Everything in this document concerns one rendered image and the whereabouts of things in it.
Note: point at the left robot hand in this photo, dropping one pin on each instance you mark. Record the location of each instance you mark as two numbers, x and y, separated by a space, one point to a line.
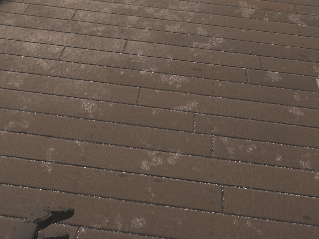
39 220

